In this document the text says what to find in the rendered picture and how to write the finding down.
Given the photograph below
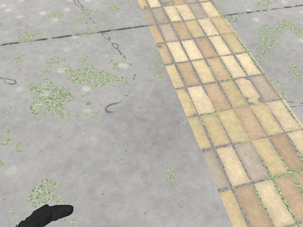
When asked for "robot left hand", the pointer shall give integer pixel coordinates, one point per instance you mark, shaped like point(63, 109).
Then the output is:
point(45, 214)

